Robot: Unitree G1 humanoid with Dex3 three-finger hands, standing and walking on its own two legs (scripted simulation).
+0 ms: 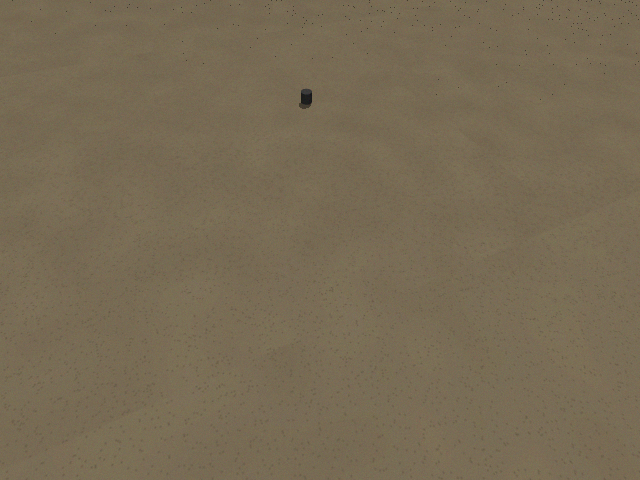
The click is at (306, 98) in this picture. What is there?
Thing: low tin
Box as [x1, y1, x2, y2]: [301, 89, 311, 104]
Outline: 303,89 301,90 301,102 304,104 308,104 311,102 311,90
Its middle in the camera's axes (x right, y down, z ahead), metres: -0.07 -0.86 +2.34
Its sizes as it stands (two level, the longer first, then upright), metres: 0.066 0.066 0.066
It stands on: the floor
